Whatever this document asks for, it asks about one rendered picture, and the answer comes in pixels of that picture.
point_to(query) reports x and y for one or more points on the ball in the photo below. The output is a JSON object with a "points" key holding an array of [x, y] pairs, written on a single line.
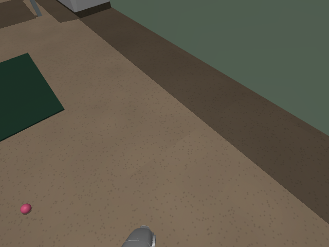
{"points": [[25, 208]]}

